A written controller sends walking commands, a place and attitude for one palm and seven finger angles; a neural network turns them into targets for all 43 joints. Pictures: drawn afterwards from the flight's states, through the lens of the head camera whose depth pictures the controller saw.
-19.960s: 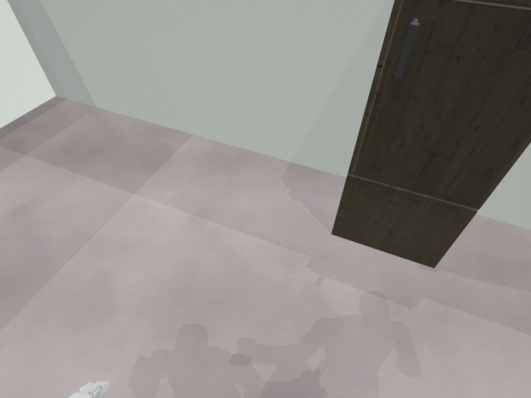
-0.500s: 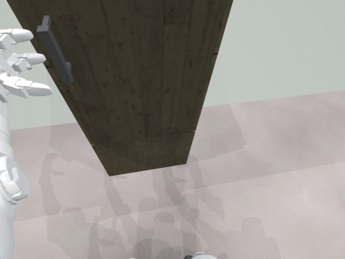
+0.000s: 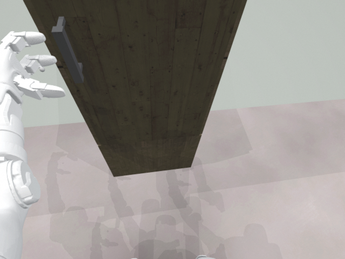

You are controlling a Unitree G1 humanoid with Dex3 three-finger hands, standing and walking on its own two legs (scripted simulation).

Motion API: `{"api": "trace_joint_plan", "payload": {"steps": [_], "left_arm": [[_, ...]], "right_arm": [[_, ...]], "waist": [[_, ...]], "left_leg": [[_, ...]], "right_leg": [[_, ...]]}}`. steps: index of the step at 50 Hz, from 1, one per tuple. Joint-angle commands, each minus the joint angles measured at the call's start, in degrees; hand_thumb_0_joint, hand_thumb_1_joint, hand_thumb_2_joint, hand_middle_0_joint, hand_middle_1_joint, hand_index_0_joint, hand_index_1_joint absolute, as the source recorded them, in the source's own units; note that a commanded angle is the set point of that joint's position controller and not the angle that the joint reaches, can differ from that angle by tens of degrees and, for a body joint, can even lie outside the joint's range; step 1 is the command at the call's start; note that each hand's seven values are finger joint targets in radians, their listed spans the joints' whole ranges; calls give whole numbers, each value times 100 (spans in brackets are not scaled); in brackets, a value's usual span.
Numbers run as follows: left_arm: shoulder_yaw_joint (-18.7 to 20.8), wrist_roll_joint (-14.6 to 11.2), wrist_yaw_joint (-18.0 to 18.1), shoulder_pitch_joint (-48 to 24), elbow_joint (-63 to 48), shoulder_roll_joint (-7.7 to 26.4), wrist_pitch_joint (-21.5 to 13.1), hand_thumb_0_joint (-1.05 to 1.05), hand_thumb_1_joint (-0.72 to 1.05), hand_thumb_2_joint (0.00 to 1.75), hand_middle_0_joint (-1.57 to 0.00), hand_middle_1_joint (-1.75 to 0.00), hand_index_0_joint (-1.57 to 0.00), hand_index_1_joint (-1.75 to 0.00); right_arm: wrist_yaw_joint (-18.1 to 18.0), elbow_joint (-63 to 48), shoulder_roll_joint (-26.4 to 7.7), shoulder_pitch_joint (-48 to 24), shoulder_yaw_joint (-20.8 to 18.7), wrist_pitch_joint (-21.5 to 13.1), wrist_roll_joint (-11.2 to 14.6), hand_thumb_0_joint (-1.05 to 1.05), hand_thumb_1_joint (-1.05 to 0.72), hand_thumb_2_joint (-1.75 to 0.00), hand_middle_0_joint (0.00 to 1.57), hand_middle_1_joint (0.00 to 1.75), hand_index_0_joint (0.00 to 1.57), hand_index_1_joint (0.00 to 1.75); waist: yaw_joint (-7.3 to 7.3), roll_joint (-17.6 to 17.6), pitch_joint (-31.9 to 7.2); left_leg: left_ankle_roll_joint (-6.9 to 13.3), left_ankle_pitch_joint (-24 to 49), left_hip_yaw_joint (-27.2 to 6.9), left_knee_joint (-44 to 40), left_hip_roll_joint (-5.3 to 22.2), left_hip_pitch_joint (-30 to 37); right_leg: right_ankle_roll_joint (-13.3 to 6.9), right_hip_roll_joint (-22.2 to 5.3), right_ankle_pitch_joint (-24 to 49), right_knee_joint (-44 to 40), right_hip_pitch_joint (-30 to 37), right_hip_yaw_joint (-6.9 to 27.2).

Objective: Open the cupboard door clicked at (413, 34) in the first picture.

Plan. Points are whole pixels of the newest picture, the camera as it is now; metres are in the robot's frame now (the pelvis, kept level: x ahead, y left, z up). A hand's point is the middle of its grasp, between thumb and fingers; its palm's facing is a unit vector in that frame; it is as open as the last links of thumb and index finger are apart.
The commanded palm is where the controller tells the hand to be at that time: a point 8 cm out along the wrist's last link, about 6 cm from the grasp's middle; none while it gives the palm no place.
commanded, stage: move the hooked fingers beside the handle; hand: left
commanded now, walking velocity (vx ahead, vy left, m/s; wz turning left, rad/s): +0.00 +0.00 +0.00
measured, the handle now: (70, 52) +0.54 +0.21 +0.15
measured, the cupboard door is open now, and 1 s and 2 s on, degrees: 0 0 0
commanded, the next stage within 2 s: slide the fingers in behind the handle in 0.08 s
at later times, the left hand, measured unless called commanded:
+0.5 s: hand (53, 69) +0.48 +0.24 +0.15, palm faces +0.08 -1.00 +0.01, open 14.0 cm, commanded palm +0.46 +0.28 +0.15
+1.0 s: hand (67, 66) +0.49 +0.21 +0.15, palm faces +0.09 -1.00 +0.01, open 14.0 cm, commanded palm +0.46 +0.25 +0.15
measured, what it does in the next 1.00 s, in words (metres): stands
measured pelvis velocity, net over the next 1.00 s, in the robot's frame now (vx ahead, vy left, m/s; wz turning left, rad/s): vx -0.01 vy -0.01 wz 0.00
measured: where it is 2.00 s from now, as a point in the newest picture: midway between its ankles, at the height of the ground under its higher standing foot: outside the picture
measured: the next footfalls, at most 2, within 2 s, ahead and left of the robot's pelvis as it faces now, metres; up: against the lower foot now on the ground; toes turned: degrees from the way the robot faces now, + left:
none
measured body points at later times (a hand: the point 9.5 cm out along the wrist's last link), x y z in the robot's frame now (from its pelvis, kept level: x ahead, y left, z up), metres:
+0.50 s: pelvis -0.01 -0.01 +0.00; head +0.07 +0.00 +0.44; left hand +0.47 +0.29 +0.15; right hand +0.01 -0.28 -0.11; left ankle -0.02 +0.09 -0.72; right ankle +0.00 -0.13 -0.72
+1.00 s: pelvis -0.01 -0.01 +0.00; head +0.07 +0.00 +0.44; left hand +0.48 +0.26 +0.15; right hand +0.00 -0.28 -0.11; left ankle -0.02 +0.09 -0.72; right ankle +0.00 -0.13 -0.72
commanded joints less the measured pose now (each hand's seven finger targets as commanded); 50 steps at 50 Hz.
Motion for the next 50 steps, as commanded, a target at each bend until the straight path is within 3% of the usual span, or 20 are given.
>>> {"api": "trace_joint_plan", "payload": {"steps": [1,3,5,9,11,14,15,17,19,23,27,29,30,36,39,42,43,44,47,50], "left_arm": [[46,-74,-9,-2924,-1105,1740,-382,0,-50,30,-30,-120,-30,-120],[232,-66,-50,-2832,-1106,1984,-366,0,-50,30,-30,-120,-30,-120],[115,-70,-104,-2691,-1056,1838,-310,0,-50,30,-30,-120,-30,-120],[248,-163,-156,-2526,-1142,1961,-306,0,-50,30,-30,-120,-30,-120],[206,-229,-178,-2429,-1214,1811,-291,0,-50,30,-30,-120,-30,-120],[14,-256,-167,-2455,-1290,1538,-268,0,-50,30,-30,-120,-30,-120],[30,-248,-127,-2453,-1257,1555,-254,0,-50,30,-30,-120,-30,-120],[-56,-255,-49,-2598,-1366,1421,-246,0,-50,30,-30,-120,-30,-120],[112,-207,49,-2669,-1294,1638,-228,0,-50,30,-30,-120,-30,-120],[177,-100,215,-2838,-1498,1727,-373,0,-50,30,-30,-120,-30,-120],[-28,-97,274,-2813,-1418,1420,-450,0,-50,30,-30,-120,-30,-120],[90,-80,299,-2768,-1317,1538,-409,0,-50,30,-30,-120,-30,-120],[-52,-87,290,-2747,-1302,1358,-377,0,-50,30,-30,-120,-30,-120],[-120,-50,392,-2893,-969,1318,-215,0,-50,30,-30,-120,-30,-120],[-223,11,479,-3069,-1202,1156,-367,0,-50,30,-30,-120,-30,-120],[-45,-54,553,-3109,-1449,1265,-544,0,-50,30,-30,-120,-30,-120],[-104,-78,556,-3042,-1412,1119,-547,0,-50,30,-30,-120,-30,-120],[-258,-86,549,-3049,-1332,899,-531,0,-50,30,-30,-120,-30,-120],[-203,-70,590,-2863,-1298,906,-450,0,-50,30,-30,-120,-30,-120],[-295,-23,621,-3013,-1305,865,-351,0,-50,30,-30,-120,-30,-120]], "right_arm": [[-77,-227,-1032,814,-357,-114,-2,0,-90,-90,20,30,20,30],[-94,-231,-1053,841,-374,-116,-5,0,-90,-90,20,30,20,30],[-100,-268,-1027,810,-361,-107,5,0,-90,-90,20,30,20,30],[-95,-283,-1048,861,-378,-75,1,0,-90,-90,20,30,20,30],[-84,-320,-1042,868,-391,-75,-3,0,-90,-90,20,30,20,30],[-62,-297,-1017,841,-393,-72,5,0,-90,-90,20,30,20,30],[-62,-277,-1025,855,-401,-71,5,0,-90,-90,20,30,20,30],[-69,-281,-1020,846,-400,-78,-2,0,-90,-90,20,30,20,30],[-73,-251,-1033,869,-406,-88,-5,0,-90,-90,20,30,20,30],[-56,-247,-993,841,-396,-144,-24,0,-90,-90,20,30,20,30],[-32,-233,-974,836,-389,-172,-27,0,-90,-90,20,30,20,30],[-29,-223,-988,833,-398,-183,-24,0,-90,-90,20,30,20,30],[-22,-239,-971,801,-386,-185,-15,0,-90,-90,20,30,20,30],[-36,-232,-991,835,-370,-201,-7,0,-90,-90,20,30,20,30],[-18,-222,-954,837,-384,-239,-30,0,-90,-90,20,30,20,30],[-3,-193,-966,899,-408,-267,-66,0,-90,-90,20,30,20,30],[12,-202,-938,865,-406,-269,-52,0,-90,-90,20,30,20,30],[20,-176,-920,838,-400,-282,-48,0,-90,-90,20,30,20,30],[40,-168,-943,891,-417,-269,-62,0,-90,-90,20,30,20,30],[42,-158,-937,864,-424,-255,-42,0,-90,-90,20,30,20,30]], "waist": [[-169,662,-2240],[-85,690,-2437],[-65,837,-2432],[-12,621,-2452],[4,461,-2448],[-34,704,-2272],[-63,511,-2145],[-107,571,-2052],[-96,449,-2104],[-51,731,-2357],[-112,600,-2318],[-72,550,-2354],[-82,665,-2330],[-193,177,-1944],[-183,571,-2119],[-132,476,-2530],[-114,512,-2587],[-157,607,-2464],[-94,501,-2430],[-163,462,-2231]], "left_leg": [[-31,2399,-550,-329,-73,1659],[-14,2465,-523,-310,-81,1656],[-22,2492,-497,-315,-94,1662],[-5,2626,-483,-318,-76,1604],[8,2585,-471,-352,-79,1553],[5,2482,-456,-356,-84,1618],[12,2351,-477,-387,-67,1548],[32,2239,-473,-402,-85,1519],[38,2081,-475,-421,-92,1413],[17,2155,-483,-388,-105,1546],[14,2143,-490,-363,-98,1552],[14,2113,-478,-379,-101,1497],[3,2109,-471,-400,-110,1516],[47,1673,-435,-460,-124,1083],[9,1852,-475,-395,-116,1396],[10,2107,-500,-328,-104,1569],[-6,2105,-495,-341,-107,1605],[-12,2105,-479,-343,-109,1617],[-2,2221,-483,-339,-113,1558],[14,2018,-451,-381,-118,1415]], "right_leg": [[-111,232,1901,-161,591,206],[-113,224,2005,-146,747,225],[-124,218,2042,-149,739,225],[-114,233,2216,-145,897,216],[-108,240,2248,-155,983,206],[-117,242,2075,-205,778,204],[-115,248,1975,-219,747,176],[-127,235,1881,-239,706,186],[-105,229,1838,-251,779,217],[-124,217,1863,-197,827,240],[-130,229,1848,-177,791,218],[-115,227,1884,-175,854,233],[-123,224,1865,-182,820,227],[-81,202,1717,-246,849,248],[-114,211,1663,-205,656,244],[-122,236,1840,-140,831,252],[-119,240,1852,-139,840,249],[-120,235,1843,-151,754,238],[-133,240,1904,-127,802,203],[-111,233,1844,-186,770,221]]}}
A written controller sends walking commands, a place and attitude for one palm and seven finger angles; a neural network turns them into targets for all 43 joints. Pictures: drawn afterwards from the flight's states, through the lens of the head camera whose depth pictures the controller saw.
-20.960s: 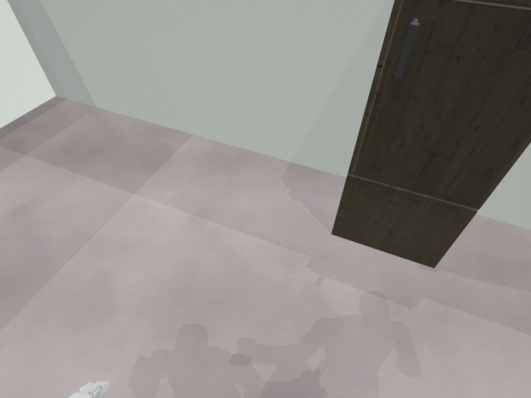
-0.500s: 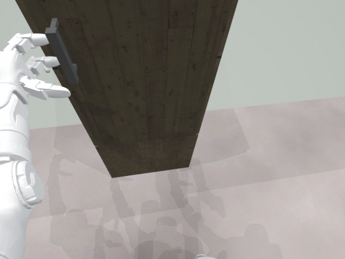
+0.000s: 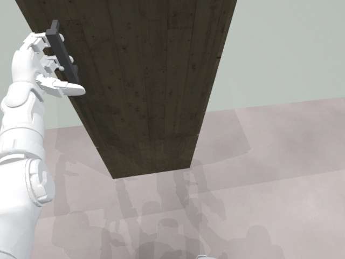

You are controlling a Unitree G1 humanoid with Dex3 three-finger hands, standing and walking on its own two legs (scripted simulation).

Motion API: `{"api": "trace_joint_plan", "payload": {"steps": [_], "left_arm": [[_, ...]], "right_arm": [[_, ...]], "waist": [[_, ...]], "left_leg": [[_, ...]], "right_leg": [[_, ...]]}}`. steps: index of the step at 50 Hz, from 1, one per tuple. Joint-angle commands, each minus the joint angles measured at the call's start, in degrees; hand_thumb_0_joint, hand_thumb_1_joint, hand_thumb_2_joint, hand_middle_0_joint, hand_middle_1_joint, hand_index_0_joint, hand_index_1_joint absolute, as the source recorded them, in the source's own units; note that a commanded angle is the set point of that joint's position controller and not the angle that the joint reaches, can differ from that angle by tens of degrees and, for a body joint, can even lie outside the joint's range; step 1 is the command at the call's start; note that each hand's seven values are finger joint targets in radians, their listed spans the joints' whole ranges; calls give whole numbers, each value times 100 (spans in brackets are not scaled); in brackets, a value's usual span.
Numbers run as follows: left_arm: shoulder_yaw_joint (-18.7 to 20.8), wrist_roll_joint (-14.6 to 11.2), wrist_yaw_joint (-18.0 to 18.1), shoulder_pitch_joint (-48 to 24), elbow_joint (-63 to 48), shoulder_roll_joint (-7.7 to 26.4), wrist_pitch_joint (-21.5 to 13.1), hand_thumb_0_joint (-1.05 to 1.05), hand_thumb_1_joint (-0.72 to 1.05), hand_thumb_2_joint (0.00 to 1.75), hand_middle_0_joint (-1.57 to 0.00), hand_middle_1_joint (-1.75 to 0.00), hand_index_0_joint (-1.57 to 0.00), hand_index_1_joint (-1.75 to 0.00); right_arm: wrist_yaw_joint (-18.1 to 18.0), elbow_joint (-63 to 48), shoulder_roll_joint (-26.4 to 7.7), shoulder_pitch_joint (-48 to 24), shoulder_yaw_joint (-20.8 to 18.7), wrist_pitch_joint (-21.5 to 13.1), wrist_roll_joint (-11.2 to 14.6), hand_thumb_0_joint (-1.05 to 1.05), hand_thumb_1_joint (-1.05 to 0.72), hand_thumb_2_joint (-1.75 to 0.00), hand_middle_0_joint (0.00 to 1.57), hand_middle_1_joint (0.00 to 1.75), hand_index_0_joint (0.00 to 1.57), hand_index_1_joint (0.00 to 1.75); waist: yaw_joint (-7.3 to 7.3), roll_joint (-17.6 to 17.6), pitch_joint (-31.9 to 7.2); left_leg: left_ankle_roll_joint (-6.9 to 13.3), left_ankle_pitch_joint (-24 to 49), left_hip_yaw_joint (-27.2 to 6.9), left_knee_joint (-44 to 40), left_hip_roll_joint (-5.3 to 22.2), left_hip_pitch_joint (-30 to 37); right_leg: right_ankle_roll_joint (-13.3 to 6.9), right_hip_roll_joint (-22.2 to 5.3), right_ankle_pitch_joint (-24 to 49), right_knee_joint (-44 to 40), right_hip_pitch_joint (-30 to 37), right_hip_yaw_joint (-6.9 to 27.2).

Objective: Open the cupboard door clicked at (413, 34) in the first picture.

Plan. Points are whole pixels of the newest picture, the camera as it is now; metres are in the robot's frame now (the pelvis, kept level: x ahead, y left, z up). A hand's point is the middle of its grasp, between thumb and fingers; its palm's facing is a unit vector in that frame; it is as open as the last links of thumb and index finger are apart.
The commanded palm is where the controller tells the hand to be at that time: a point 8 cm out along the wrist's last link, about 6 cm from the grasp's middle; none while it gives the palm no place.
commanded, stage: slide the fingers in behind the handle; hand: left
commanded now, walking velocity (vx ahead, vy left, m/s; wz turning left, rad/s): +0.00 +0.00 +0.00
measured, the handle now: (65, 54) +0.55 +0.22 +0.15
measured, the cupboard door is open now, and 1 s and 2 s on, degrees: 0 0 5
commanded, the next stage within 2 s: close the thumb around the handle in 0.78 s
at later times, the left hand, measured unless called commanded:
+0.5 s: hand (76, 66) +0.50 +0.19 +0.15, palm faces +0.10 -0.99 +0.02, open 14.0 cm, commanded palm +0.47 +0.23 +0.15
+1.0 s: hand (75, 67) +0.50 +0.19 +0.15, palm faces +0.10 -0.99 +0.01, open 13.7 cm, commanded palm +0.47 +0.23 +0.15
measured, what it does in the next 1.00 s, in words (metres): stands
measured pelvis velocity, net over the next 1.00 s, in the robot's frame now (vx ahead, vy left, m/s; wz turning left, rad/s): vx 0.00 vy -0.01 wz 0.00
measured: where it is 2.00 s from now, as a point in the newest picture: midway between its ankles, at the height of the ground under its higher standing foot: outside the picture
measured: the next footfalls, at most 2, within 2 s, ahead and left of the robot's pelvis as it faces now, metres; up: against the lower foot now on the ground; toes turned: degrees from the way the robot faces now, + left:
none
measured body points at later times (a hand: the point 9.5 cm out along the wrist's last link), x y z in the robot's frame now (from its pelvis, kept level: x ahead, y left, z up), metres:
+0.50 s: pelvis +0.00 +0.00 +0.00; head +0.07 +0.00 +0.44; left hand +0.49 +0.24 +0.15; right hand +0.02 -0.27 -0.12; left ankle -0.01 +0.10 -0.72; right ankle +0.00 -0.12 -0.72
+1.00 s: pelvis +0.00 -0.01 +0.00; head +0.07 -0.01 +0.45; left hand +0.49 +0.24 +0.16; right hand +0.02 -0.28 -0.12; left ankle -0.01 +0.10 -0.72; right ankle +0.00 -0.12 -0.72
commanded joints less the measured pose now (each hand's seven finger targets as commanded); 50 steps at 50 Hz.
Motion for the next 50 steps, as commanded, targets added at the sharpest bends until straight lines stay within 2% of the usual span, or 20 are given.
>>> {"api": "trace_joint_plan", "payload": {"steps": [1,3,5,7,9,11,12,14,19,20,22,23,26,28,33,37,38,41,44,50], "left_arm": [[-34,-36,59,-2895,-1211,1331,-250,0,-50,30,-30,-120,-30,-120],[89,-47,127,-3087,-1389,1468,-312,0,-50,30,-30,-120,-30,-120],[-49,-52,184,-3065,-1515,1190,-369,0,-50,30,-30,-120,-30,-120],[-33,-42,236,-3037,-1453,1213,-428,0,-50,30,-30,-120,-30,-120],[-235,-16,260,-3165,-1398,961,-419,0,-50,30,-30,-120,-30,-120],[-205,19,301,-3131,-1280,1007,-378,0,-50,30,-30,-120,-30,-120],[-317,-9,323,-3191,-1264,845,-371,0,-50,30,-30,-120,-30,-120],[-457,-14,345,-3313,-1417,626,-382,0,-50,30,-30,-120,-30,-120],[-529,-88,402,-3311,-1555,401,-413,0,-50,30,-30,-120,-30,-120],[-311,-82,450,-3182,-1396,609,-403,0,-50,30,-30,-120,-30,-120],[-146,-68,551,-3079,-1174,773,-361,0,-50,30,-30,-120,-30,-120],[-101,-2,595,-3085,-1130,866,-339,0,-50,30,-30,-120,-30,-120],[-353,141,610,-3080,-1201,663,-372,0,-50,30,-30,-120,-30,-120],[-174,139,586,-3026,-1227,919,-430,0,-50,30,-30,-120,-30,-120],[-276,0,483,-3053,-1396,704,-469,0,-50,30,-30,-120,-30,-120],[-243,-12,476,-3085,-1394,783,-458,0,-50,30,-30,-120,-30,-120],[-97,-5,485,-2937,-1315,940,-441,0,-50,30,-30,-120,-30,-120],[-181,-1,461,-2892,-1278,865,-396,0,-50,30,-30,-120,-30,-120],[-99,-4,462,-2890,-1510,935,-452,0,-50,30,-30,-120,-30,-120],[-40,-57,420,-2620,-1565,983,-419,0,-16,44,-32,-124,-32,-124]], "right_arm": [[-48,-362,-943,626,-354,-149,-6,0,-90,-90,20,30,20,30],[-52,-340,-953,657,-362,-160,-25,0,-90,-90,20,30,20,30],[-33,-357,-915,641,-365,-192,-34,0,-90,-90,20,30,20,30],[-26,-298,-921,683,-362,-209,-55,0,-90,-90,20,30,20,30],[-5,-266,-894,633,-362,-233,-45,0,-90,-90,20,30,20,30],[0,-241,-918,656,-368,-228,-48,0,-90,-90,20,30,20,30],[-1,-241,-916,681,-359,-230,-52,0,-90,-90,20,30,20,30],[11,-223,-884,644,-386,-268,-53,0,-90,-90,20,30,20,30],[44,-172,-867,642,-397,-299,-74,0,-90,-90,20,30,20,30],[41,-153,-889,667,-397,-291,-78,0,-90,-90,20,30,20,30],[33,-166,-910,671,-367,-272,-84,0,-90,-90,20,30,20,30],[40,-207,-893,616,-356,-270,-79,0,-90,-90,20,30,20,30],[66,-255,-855,613,-367,-293,-78,0,-90,-90,20,30,20,30],[57,-249,-883,649,-373,-277,-74,0,-90,-90,20,30,20,30],[43,-293,-856,589,-371,-269,-55,0,-90,-90,20,30,20,30],[15,-286,-874,584,-374,-263,-48,0,-90,-90,20,30,20,30],[13,-294,-882,572,-374,-263,-38,0,-90,-90,20,30,20,30],[3,-298,-870,559,-368,-254,-28,0,-90,-90,20,30,20,30],[14,-299,-864,568,-392,-246,-39,0,-90,-90,20,30,20,30],[3,-345,-870,495,-394,-209,-20,0,-90,-90,20,30,20,30]], "waist": [[-137,327,-2041],[-134,304,-2169],[-108,540,-2371],[-126,463,-2307],[-183,630,-2163],[-187,509,-2141],[-228,399,-2118],[-243,576,-2306],[-221,531,-2439],[-138,375,-2366],[-127,89,-2135],[-89,235,-2099],[-149,228,-2116],[-110,192,-2244],[-101,300,-2368],[-147,193,-2227],[-54,185,-2254],[-79,224,-2160],[-31,350,-2456],[12,220,-2321]], "left_leg": [[68,1882,-452,-401,-141,1384],[68,1930,-473,-405,-140,1428],[29,2116,-506,-376,-132,1709],[37,2134,-518,-337,-133,1684],[20,1984,-515,-354,-132,1686],[15,1904,-528,-369,-128,1609],[30,1945,-564,-368,-130,1633],[5,2082,-564,-341,-118,1843],[-4,2304,-567,-287,-119,1963],[-12,2236,-591,-306,-116,1844],[25,2029,-560,-348,-148,1539],[23,1902,-507,-382,-169,1400],[47,1875,-467,-371,-179,1425],[52,1940,-458,-342,-178,1416],[44,2037,-436,-341,-177,1559],[78,1809,-399,-366,-200,1416],[77,1770,-387,-381,-209,1332],[77,1751,-356,-399,-213,1300],[73,2019,-371,-372,-211,1527],[72,2076,-337,-410,-201,1440]], "right_leg": [[-53,198,1747,-271,750,209],[-50,201,1786,-261,830,212],[-75,211,1778,-221,715,192],[-79,213,1757,-216,690,182],[-72,213,1632,-240,523,192],[-75,208,1574,-227,521,178],[-80,217,1567,-224,501,149],[-68,212,1625,-212,438,157],[-64,223,1786,-188,482,152],[-82,224,1735,-175,526,136],[-80,223,1691,-180,645,134],[-71,201,1672,-176,679,169],[-63,188,1735,-175,686,191],[-60,186,1820,-162,791,220],[-66,201,1932,-171,869,222],[-57,194,1858,-221,925,237],[-57,189,1864,-229,994,260],[-53,182,1894,-246,985,261],[-61,189,2065,-210,1067,255],[-56,192,2186,-221,1184,243]]}}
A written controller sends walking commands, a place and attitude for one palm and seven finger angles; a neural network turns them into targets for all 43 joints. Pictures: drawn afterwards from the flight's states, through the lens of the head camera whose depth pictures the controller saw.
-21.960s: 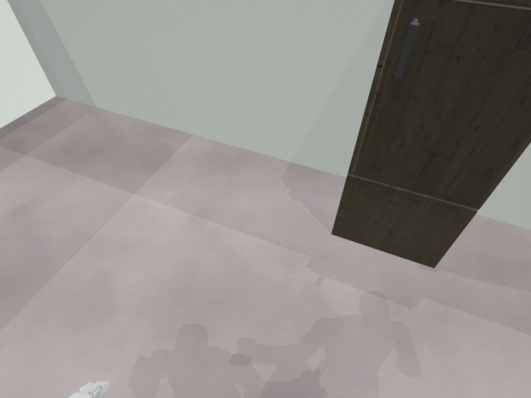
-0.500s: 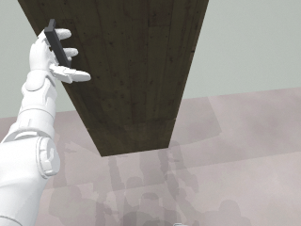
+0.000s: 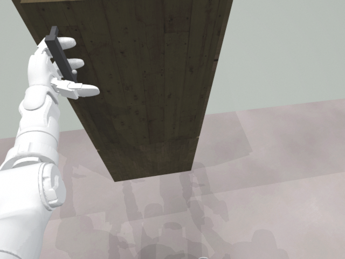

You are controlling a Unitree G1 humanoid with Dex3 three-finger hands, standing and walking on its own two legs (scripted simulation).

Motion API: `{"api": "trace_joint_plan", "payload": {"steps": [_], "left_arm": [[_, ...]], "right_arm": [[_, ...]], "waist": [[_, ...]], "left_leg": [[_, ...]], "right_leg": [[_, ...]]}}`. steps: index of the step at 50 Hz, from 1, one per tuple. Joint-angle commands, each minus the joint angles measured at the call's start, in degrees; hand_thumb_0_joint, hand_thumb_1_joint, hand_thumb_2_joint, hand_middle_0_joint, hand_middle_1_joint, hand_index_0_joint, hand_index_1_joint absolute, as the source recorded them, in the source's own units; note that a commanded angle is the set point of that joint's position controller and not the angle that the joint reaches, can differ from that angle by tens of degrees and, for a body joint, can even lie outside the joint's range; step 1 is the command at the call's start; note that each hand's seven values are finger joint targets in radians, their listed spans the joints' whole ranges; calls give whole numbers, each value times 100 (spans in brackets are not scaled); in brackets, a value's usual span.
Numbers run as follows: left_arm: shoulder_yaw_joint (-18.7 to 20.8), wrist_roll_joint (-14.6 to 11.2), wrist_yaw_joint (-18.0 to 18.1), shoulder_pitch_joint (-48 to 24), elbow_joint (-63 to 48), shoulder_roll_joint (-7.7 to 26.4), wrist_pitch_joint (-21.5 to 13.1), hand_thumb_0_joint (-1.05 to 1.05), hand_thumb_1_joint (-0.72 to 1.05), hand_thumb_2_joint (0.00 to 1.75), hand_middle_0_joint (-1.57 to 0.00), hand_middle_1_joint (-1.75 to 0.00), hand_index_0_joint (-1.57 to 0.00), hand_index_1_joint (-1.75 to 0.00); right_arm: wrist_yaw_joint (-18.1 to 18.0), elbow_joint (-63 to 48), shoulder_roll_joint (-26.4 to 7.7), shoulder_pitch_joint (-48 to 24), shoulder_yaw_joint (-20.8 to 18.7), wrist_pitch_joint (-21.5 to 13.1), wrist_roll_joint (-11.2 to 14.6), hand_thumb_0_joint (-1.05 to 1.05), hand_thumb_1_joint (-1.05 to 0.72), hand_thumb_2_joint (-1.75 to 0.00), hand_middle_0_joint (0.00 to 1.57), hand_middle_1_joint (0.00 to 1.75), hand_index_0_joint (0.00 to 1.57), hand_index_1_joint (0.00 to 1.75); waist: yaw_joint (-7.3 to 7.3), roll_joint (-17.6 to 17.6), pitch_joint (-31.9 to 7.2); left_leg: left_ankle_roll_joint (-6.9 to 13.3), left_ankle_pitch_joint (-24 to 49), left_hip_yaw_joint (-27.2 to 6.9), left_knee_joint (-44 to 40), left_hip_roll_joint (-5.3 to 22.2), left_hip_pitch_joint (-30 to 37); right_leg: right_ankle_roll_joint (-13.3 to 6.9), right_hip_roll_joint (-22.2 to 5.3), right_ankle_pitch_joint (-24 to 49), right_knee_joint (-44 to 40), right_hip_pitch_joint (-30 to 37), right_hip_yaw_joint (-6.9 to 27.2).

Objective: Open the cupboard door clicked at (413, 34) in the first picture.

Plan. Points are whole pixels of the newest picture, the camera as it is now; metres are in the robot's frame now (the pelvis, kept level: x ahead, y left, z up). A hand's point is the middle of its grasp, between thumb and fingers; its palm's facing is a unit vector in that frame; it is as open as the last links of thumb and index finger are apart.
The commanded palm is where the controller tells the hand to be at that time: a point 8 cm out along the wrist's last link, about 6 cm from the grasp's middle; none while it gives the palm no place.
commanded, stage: close the thumb around the handle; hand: left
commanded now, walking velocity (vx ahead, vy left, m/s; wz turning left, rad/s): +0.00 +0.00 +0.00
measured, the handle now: (64, 59) +0.54 +0.23 +0.15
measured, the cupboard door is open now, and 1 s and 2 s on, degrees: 0 5 39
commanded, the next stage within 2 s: pull the door open along its arc in 0.58 s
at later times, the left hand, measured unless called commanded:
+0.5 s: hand (72, 72) +0.50 +0.20 +0.15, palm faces +0.10 -1.00 +0.01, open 5.7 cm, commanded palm +0.47 +0.24 +0.15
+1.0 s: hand (74, 81) +0.47 +0.19 +0.15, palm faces +0.07 -1.00 +0.02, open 5.4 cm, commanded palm +0.41 +0.24 +0.15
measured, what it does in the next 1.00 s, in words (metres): stands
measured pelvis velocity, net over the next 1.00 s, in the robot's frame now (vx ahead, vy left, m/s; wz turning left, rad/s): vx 0.00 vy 0.01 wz -0.03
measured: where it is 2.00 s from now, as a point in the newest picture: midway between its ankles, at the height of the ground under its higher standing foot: outside the picture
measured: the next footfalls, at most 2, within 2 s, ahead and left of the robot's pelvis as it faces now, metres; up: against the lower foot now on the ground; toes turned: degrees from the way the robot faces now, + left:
none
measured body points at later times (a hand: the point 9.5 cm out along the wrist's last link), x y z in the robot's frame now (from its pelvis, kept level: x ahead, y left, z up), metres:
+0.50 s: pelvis +0.00 +0.01 +0.00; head +0.07 +0.01 +0.44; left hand +0.48 +0.25 +0.15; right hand +0.02 -0.26 -0.12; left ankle -0.01 +0.11 -0.72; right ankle +0.00 -0.11 -0.72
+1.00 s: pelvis +0.00 +0.01 +0.00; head +0.05 +0.00 +0.45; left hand +0.46 +0.25 +0.15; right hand +0.03 -0.26 -0.11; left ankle -0.01 +0.11 -0.72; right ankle +0.00 -0.11 -0.72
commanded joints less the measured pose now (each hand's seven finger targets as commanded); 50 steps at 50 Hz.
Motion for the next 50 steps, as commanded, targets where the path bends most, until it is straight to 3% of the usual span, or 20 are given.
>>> {"api": "trace_joint_plan", "payload": {"steps": [1,3,4,7,8,11,12,13,16,17,19,23,25,27,31,35,40,42,43,50], "left_arm": [[-64,-61,-37,-2767,-1394,1241,-345,0,-11,47,-33,-124,-33,-124],[-43,-52,-2,-2832,-1362,1253,-329,0,0,52,-34,-125,-34,-125],[124,-46,30,-2832,-1428,1463,-338,0,6,54,-34,-126,-34,-126],[-29,-70,26,-2831,-1499,1235,-354,0,23,61,-35,-128,-35,-128],[26,-57,31,-2709,-1435,1291,-351,0,28,64,-36,-128,-36,-128],[-108,-78,45,-2855,-1288,1103,-319,0,45,71,-37,-130,-37,-130],[-8,-84,59,-2857,-1261,1229,-335,0,51,73,-37,-131,-37,-131],[4,-56,56,-2866,-1235,1272,-324,0,56,76,-38,-131,-38,-131],[-44,5,53,-3010,-1037,1297,-280,0,73,83,-39,-133,-39,-133],[82,8,65,-3044,-1106,1455,-328,0,79,85,-39,-134,-39,-134],[149,19,59,-2992,-1151,1529,-364,0,90,90,-40,-135,-40,-135],[41,-7,37,-2940,-1400,1344,-516,0,90,90,-40,-135,-40,-135],[-1,-27,19,-2907,-1288,1274,-479,0,90,90,-40,-135,-40,-135],[77,-69,33,-2886,-989,1347,-382,0,90,90,-40,-135,-40,-135],[156,-14,27,-2941,-1075,1541,-286,0,90,90,-40,-135,-40,-135],[5,-19,38,-2876,-999,1295,-290,0,90,90,-40,-135,-40,-135],[57,-95,26,-2203,-1310,1185,-313,0,90,90,-40,-135,-40,-135],[60,-175,8,-1793,-1513,1075,-279,0,90,90,-40,-135,-40,-135],[70,-215,-3,-1655,-1775,1073,-256,0,90,90,-40,-135,-40,-135],[-73,-450,60,-46,-3444,577,153,0,90,90,-40,-135,-40,-135]], "right_arm": [[-43,-438,-850,522,-303,-143,11,0,-90,-90,20,30,20,30],[-40,-403,-854,525,-300,-141,-4,0,-90,-90,20,30,20,30],[-48,-403,-879,554,-317,-131,-4,0,-90,-90,20,30,20,30],[-50,-425,-855,545,-317,-148,-10,0,-90,-90,20,30,20,30],[-50,-428,-848,509,-305,-142,0,0,-90,-90,20,30,20,30],[-47,-387,-852,514,-301,-160,-5,0,-90,-90,20,30,20,30],[-59,-385,-876,537,-298,-155,-19,0,-90,-90,20,30,20,30],[-56,-400,-871,505,-292,-164,-6,0,-90,-90,20,30,20,30],[-69,-346,-875,546,-281,-161,-14,0,-90,-90,20,30,20,30],[-76,-349,-895,592,-282,-161,-32,0,-90,-90,20,30,20,30],[-69,-386,-882,558,-282,-170,-26,0,-90,-90,20,30,20,30],[-41,-406,-854,572,-294,-193,-39,0,-90,-90,20,30,20,30],[-42,-360,-861,569,-307,-181,-28,0,-90,-90,20,30,20,30],[-53,-326,-900,615,-288,-162,-34,0,-90,-90,20,30,20,30],[-74,-380,-915,594,-297,-151,-19,0,-90,-90,20,30,20,30],[-58,-391,-888,620,-291,-159,-34,0,-90,-90,20,30,20,30],[-25,-534,-869,509,-310,-166,-16,0,-90,-90,20,30,20,30],[-10,-608,-867,481,-325,-166,-14,0,-90,-90,20,30,20,30],[1,-669,-861,404,-322,-168,10,0,-90,-90,20,30,20,30],[47,-1002,-734,-87,-352,-172,134,0,-90,-90,20,30,20,30]], "waist": [[-52,247,-2209],[-72,333,-2116],[-44,211,-2220],[-64,197,-2301],[2,348,-2258],[-108,65,-2050],[-87,3,-2077],[-77,169,-2107],[-158,70,-2008],[-113,9,-2096],[-61,207,-2321],[-32,420,-2555],[-64,422,-2393],[-111,11,-2042],[-55,158,-2204],[-118,94,-2043],[120,291,-2306],[190,40,-2334],[267,128,-2420],[616,136,-2306]], "left_leg": [[120,1974,-326,-338,-220,1293],[122,1962,-346,-339,-212,1341],[124,1961,-363,-340,-207,1339],[123,2090,-371,-321,-203,1468],[96,2118,-376,-337,-195,1452],[100,1891,-395,-365,-187,1369],[115,1877,-399,-353,-193,1307],[104,1831,-381,-365,-205,1300],[113,1721,-383,-354,-210,1201],[118,1828,-422,-344,-212,1206],[93,1899,-400,-321,-216,1300],[62,2278,-441,-255,-183,1597],[46,2230,-446,-256,-164,1580],[92,1928,-438,-320,-179,1246],[87,1783,-400,-362,-203,1182],[87,1705,-418,-368,-183,1164],[57,1936,-378,-366,-177,1358],[78,2091,-366,-384,-166,1343],[75,2180,-326,-403,-169,1372],[62,2920,-256,-566,-114,1671]], "right_leg": [[-9,168,2137,-248,1019,229],[-14,168,2057,-262,906,217],[-12,169,2052,-259,973,222],[-23,174,2095,-242,974,206],[-33,167,2082,-231,940,207],[-8,176,1899,-280,815,185],[-18,173,1907,-265,893,196],[-15,160,1894,-262,874,218],[-2,149,1838,-279,804,231],[-17,151,1889,-246,884,215],[-15,149,1944,-207,917,237],[-32,177,2067,-154,840,209],[-28,185,1976,-181,715,190],[-20,187,1859,-241,782,172],[-16,161,1821,-242,881,217],[-10,171,1686,-267,728,187],[-53,182,1815,-210,899,176],[-55,193,1947,-212,1083,147],[-51,192,2076,-206,1198,171],[-67,183,2499,-276,1676,126]]}}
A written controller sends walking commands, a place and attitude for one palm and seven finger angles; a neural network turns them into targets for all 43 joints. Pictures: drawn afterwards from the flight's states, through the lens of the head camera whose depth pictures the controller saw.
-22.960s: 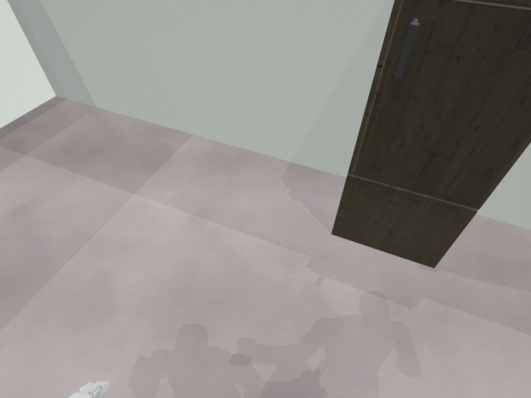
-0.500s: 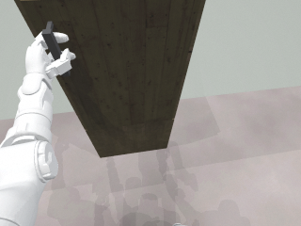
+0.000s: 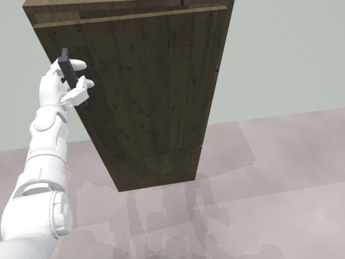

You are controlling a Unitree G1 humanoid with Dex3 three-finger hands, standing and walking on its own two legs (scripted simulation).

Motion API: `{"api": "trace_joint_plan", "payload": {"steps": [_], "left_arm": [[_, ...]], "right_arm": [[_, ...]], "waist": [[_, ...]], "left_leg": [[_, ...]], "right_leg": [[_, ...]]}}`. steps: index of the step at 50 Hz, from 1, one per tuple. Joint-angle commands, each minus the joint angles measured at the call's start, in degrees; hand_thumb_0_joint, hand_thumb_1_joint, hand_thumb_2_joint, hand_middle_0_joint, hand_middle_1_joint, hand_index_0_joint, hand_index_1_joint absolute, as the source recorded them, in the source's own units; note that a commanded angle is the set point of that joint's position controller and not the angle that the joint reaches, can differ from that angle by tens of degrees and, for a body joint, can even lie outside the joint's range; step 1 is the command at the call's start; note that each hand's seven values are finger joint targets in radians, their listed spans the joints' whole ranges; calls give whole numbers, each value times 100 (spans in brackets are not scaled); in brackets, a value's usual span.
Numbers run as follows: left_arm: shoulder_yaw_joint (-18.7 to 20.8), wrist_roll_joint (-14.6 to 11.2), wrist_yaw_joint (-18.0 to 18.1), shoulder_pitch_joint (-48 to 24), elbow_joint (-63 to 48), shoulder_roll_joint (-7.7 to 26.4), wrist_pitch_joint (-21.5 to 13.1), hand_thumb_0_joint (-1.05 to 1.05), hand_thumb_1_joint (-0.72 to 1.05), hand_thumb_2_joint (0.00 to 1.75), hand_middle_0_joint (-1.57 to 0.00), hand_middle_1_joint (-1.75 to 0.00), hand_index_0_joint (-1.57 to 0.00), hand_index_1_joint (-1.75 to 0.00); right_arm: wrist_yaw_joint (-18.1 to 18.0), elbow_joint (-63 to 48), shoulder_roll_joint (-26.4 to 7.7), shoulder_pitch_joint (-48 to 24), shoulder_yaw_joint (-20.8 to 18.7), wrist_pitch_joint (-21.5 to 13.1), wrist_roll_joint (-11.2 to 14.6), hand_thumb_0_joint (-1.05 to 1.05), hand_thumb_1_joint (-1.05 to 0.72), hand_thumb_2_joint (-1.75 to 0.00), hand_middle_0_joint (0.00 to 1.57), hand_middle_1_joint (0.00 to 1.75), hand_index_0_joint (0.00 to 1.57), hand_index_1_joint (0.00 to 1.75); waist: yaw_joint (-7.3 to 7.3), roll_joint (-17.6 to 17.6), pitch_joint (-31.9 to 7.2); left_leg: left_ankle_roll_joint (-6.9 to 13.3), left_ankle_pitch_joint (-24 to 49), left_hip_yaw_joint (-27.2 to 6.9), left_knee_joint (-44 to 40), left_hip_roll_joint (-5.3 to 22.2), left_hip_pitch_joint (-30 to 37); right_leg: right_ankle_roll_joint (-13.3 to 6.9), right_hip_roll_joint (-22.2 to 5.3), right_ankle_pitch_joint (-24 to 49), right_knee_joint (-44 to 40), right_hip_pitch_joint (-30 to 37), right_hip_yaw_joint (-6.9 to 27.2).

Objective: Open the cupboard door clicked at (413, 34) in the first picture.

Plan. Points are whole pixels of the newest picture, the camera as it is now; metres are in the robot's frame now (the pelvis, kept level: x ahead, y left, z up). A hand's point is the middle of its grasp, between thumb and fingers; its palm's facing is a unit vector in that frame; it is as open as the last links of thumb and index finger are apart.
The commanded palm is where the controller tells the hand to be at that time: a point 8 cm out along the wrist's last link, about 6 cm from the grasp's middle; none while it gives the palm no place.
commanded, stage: pull the door open along its arc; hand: left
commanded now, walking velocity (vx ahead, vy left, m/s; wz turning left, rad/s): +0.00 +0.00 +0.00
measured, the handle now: (74, 78) +0.50 +0.23 +0.15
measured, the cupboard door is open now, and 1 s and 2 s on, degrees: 5 39 38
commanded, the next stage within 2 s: open thumb and fingers to let go in 0.78 s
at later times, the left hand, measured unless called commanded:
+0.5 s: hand (114, 137) +0.32 +0.10 +0.15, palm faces +0.44 -0.89 +0.08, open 5.8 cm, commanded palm +0.27 +0.14 +0.15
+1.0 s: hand (140, 154) +0.29 +0.06 +0.15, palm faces +0.46 -0.89 +0.01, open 5.9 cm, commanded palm +0.23 +0.09 +0.15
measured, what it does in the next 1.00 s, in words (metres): stands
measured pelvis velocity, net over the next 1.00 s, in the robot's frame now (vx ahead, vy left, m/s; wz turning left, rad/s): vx -0.01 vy -0.04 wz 0.08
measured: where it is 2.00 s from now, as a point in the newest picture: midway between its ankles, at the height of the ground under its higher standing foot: outside the picture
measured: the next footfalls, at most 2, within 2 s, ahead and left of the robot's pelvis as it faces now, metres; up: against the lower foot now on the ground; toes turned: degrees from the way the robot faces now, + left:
none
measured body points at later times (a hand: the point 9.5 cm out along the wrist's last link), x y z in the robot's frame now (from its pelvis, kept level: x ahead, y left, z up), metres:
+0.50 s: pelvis +0.00 -0.03 +0.01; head -0.02 -0.05 +0.46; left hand +0.29 +0.15 +0.15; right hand +0.22 -0.22 -0.06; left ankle -0.02 +0.10 -0.72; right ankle +0.00 -0.12 -0.72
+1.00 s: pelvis -0.01 -0.04 +0.01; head -0.04 -0.07 +0.46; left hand +0.26 +0.10 +0.15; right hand +0.20 -0.23 -0.09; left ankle -0.02 +0.10 -0.72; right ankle +0.00 -0.12 -0.72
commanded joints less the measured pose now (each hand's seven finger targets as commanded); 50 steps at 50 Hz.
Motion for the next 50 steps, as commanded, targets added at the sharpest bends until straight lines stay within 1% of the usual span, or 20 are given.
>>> {"api": "trace_joint_plan", "payload": {"steps": [1,3,5,7,10,11,12,13,19,21,25,27,31,35,37,39,41,44,47,50], "left_arm": [[104,-197,48,-941,-2393,1047,-91,0,90,90,-40,-135,-40,-135],[95,-292,103,-168,-2903,851,66,0,90,90,-40,-135,-40,-135],[0,-338,156,281,-3390,648,267,0,90,90,-40,-135,-40,-135],[30,-326,264,500,-3955,708,400,0,90,90,-40,-135,-40,-135],[44,-440,1112,988,-4801,-29,768,0,90,90,-40,-135,-40,-135],[-168,-373,1321,1126,-5075,-285,862,0,90,90,-40,-135,-40,-135],[-167,-327,1588,1329,-5286,-401,946,0,90,90,-40,-135,-40,-135],[-288,-256,1886,1519,-5509,-641,1069,0,90,90,-40,-135,-40,-135],[-1252,395,3243,1485,-6516,-1583,1715,0,90,90,-40,-135,-40,-135],[-1617,621,3623,1778,-6774,-1984,1927,0,90,90,-40,-135,-40,-135],[-2172,931,4251,1829,-6812,-2543,2221,0,90,90,-40,-135,-40,-135],[-2497,1096,4335,2042,-6911,-2784,2255,0,90,90,-40,-135,-40,-135],[-3074,1299,4361,2401,-7234,-3205,2218,0,90,90,-40,-135,-40,-135],[-3428,1168,4275,2794,-7510,-3436,2200,0,90,90,-40,-135,-40,-135],[-3435,1134,4251,3139,-7605,-3403,2198,0,90,90,-40,-135,-40,-135],[-3536,1119,4253,3568,-7869,-3466,2206,0,90,90,-40,-135,-40,-135],[-3402,1118,4298,3217,-7891,-3287,2198,0,90,90,-40,-135,-40,-135],[-3058,1107,4439,2323,-7435,-2974,2203,0,90,90,-40,-135,-40,-135],[-2957,1128,4502,2397,-7106,-3009,2220,0,69,81,-38,-133,-38,-133],[-3114,1152,4500,2416,-7112,-3214,2183,0,48,72,-37,-130,-37,-130]], "right_arm": [[4,-856,-765,-219,-315,-272,53,0,-90,-90,20,30,20,30],[24,-962,-709,-431,-297,-298,83,0,-90,-90,20,30,20,30],[15,-1027,-667,-664,-275,-317,114,0,-90,-90,20,30,20,30],[-10,-1096,-650,-882,-246,-326,117,0,-90,-90,20,30,20,30],[24,-1164,-392,-1404,-178,-422,113,0,-90,-90,20,30,20,30],[45,-1146,-380,-1491,-168,-448,91,0,-90,-90,20,30,20,30],[47,-1150,-343,-1576,-172,-461,59,0,-90,-90,20,30,20,30],[68,-1146,-286,-1700,-152,-458,38,0,-90,-90,20,30,20,30],[53,-1057,-96,-2080,-77,-262,-188,0,-90,-90,20,30,20,30],[73,-1047,-19,-2195,-67,-188,-264,0,-90,-90,20,30,20,30],[101,-918,53,-2445,-72,-47,-370,0,-90,-90,20,30,20,30],[109,-896,56,-2459,-108,-4,-425,0,-90,-90,20,30,20,30],[161,-922,125,-2574,-116,81,-442,0,-90,-90,20,30,20,30],[192,-964,177,-2742,-87,105,-408,0,-90,-90,20,30,20,30],[198,-974,192,-2830,-90,106,-397,0,-90,-90,20,30,20,30],[251,-1016,222,-2851,-92,110,-394,0,-90,-90,20,30,20,30],[232,-969,211,-2874,-68,116,-397,0,-90,-90,20,30,20,30],[133,-800,223,-2957,-35,111,-379,0,-90,-90,20,30,20,30],[96,-748,244,-2985,-51,103,-392,0,-90,-90,20,30,20,30],[111,-770,243,-2927,-69,108,-409,0,-90,-90,20,30,20,30]], "waist": [[509,47,-2159],[621,-79,-1993],[648,-272,-1734],[695,-236,-1567],[938,-158,-1231],[875,-242,-1137],[918,-531,-1123],[968,-460,-1083],[778,-430,-1002],[811,-286,-1052],[715,-463,-787],[701,-675,-862],[695,-680,-795],[729,-720,-616],[791,-773,-477],[852,-666,-581],[827,-715,-567],[770,-851,-251],[875,-892,-274],[858,-770,-537]], "left_leg": [[-1,2987,-415,-454,-98,1378],[23,3134,-342,-522,-103,1386],[15,2885,-291,-632,-112,1343],[17,2609,-273,-739,-136,1342],[-73,2312,-274,-918,-175,1331],[-87,2262,-275,-953,-162,1407],[-82,2238,-307,-959,-153,1411],[-99,2216,-285,-996,-157,1442],[-116,1960,-303,-1017,-212,1700],[-136,1999,-308,-1019,-224,1792],[-138,1813,-374,-969,-246,1854],[-118,1928,-403,-921,-235,1950],[-91,1990,-419,-873,-257,2013],[-76,1759,-458,-834,-295,1994],[-70,1678,-476,-829,-292,1997],[-76,1759,-470,-811,-303,1994],[-67,1705,-456,-814,-332,2000],[-57,1363,-490,-835,-369,1928],[-50,1337,-500,-879,-381,1952],[-54,1560,-474,-905,-370,2043]], "right_leg": [[-136,173,2481,-152,1480,-60],[-136,150,2742,-193,1733,-66],[-123,132,2720,-270,1822,-80],[-140,100,2569,-338,1936,-62],[-136,90,2186,-476,1907,-132],[-125,84,2142,-506,1868,-149],[-109,82,2070,-543,1936,-170],[-109,62,2043,-552,1954,-161],[-85,-52,1759,-776,2056,-64],[-114,-82,1762,-810,2124,-74],[-138,-154,1460,-1053,2071,-33],[-141,-163,1632,-1072,2143,-20],[-146,-211,1783,-1082,2151,61],[-117,-250,1477,-1233,2093,115],[-118,-256,1242,-1346,2048,138],[-133,-274,1358,-1280,2145,131],[-122,-285,1280,-1339,2127,166],[-110,-307,495,-1586,1856,255],[-116,-318,298,-1678,1893,285],[-134,-309,796,-1483,2054,216]]}}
